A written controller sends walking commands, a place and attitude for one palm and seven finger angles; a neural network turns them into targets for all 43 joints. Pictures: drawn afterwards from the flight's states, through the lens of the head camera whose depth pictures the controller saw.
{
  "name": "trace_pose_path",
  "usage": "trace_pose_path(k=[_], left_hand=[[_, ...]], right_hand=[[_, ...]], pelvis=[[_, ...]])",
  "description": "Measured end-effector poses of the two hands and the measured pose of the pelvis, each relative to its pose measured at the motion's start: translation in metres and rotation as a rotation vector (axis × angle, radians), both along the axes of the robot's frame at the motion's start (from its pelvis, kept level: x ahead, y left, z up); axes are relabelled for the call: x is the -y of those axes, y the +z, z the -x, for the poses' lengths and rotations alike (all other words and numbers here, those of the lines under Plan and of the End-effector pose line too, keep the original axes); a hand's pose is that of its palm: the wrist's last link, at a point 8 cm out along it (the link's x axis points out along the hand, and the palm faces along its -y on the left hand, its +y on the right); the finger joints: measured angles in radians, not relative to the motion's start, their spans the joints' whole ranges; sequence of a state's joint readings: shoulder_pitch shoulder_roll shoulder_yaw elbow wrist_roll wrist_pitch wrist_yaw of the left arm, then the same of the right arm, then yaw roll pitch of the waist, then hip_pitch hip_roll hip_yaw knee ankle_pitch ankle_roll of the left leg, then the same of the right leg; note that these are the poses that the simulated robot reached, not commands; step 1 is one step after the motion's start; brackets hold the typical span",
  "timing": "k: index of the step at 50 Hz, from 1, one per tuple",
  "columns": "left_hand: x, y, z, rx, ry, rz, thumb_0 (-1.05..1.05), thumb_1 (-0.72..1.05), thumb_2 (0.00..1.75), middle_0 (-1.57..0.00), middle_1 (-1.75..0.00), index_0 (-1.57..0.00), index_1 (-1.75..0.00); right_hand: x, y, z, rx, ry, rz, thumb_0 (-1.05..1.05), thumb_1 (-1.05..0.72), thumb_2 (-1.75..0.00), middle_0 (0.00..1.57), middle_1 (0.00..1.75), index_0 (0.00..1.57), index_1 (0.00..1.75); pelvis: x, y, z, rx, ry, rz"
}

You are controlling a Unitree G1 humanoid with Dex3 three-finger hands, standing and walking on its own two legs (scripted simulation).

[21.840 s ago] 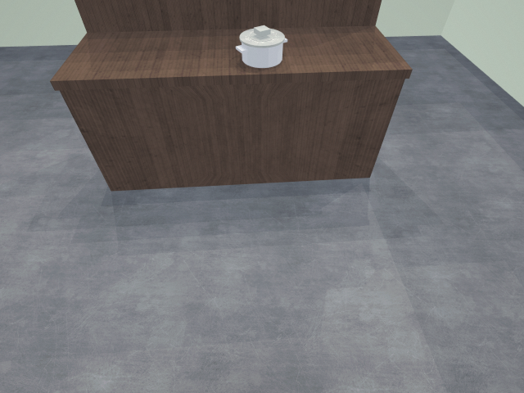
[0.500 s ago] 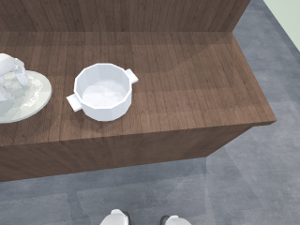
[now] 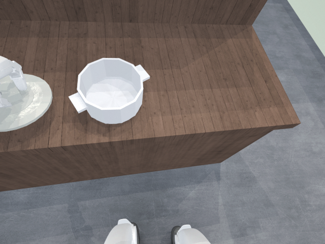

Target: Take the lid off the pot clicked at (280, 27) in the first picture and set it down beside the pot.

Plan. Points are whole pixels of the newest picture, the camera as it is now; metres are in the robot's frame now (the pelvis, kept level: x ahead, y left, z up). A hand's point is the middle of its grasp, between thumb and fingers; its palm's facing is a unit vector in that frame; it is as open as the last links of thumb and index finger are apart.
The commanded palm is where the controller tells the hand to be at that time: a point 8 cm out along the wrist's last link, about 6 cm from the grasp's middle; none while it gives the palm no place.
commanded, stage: lower the lid onto the table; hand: left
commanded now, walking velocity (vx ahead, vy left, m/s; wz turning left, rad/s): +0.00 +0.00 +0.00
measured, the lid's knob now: (6, 93) +0.48 +0.36 -0.01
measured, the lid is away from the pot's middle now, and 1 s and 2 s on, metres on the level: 0.25 0.28 0.28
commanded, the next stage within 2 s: open the fingers wide in 0.54 s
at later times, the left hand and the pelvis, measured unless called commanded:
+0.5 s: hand (2, 98) +0.47 +0.36 -0.01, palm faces -0.48 -0.14 -0.86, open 7.8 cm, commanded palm +0.55 +0.34 +0.05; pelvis -0.01 +0.02 -0.02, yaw -1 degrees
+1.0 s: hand out of the picture +0.44 +0.37 -0.02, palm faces -0.44 -0.17 -0.88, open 7.6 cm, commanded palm +0.49 +0.34 +0.04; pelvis -0.03 +0.03 -0.03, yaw +1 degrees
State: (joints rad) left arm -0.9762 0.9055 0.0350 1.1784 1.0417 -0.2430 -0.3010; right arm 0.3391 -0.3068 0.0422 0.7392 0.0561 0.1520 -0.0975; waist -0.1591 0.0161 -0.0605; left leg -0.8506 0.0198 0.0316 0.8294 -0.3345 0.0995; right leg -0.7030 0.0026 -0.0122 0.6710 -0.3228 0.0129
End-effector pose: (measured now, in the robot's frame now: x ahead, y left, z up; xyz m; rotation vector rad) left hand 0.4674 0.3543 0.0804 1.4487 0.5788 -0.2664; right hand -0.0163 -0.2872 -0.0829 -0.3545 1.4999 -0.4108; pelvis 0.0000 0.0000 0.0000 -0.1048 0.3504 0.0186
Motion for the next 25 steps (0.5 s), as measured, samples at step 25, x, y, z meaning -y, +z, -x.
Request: trace_pose_path(k=[25], left_hand=[[-0.013,-0.033,-0.007,0.029,0.008,0.019,0.02,0.2,0.76,-0.53,-0.98,-0.64,-1.02]], right_hand=[[-0.027,-0.01,0.019,-0.043,-0.011,0.004,0.0,-0.91,-0.9,0.21,0.3,0.21,0.3]], pelvis=[[-0.018,-0.018,0.013,-0.055,-0.001,0.036]])
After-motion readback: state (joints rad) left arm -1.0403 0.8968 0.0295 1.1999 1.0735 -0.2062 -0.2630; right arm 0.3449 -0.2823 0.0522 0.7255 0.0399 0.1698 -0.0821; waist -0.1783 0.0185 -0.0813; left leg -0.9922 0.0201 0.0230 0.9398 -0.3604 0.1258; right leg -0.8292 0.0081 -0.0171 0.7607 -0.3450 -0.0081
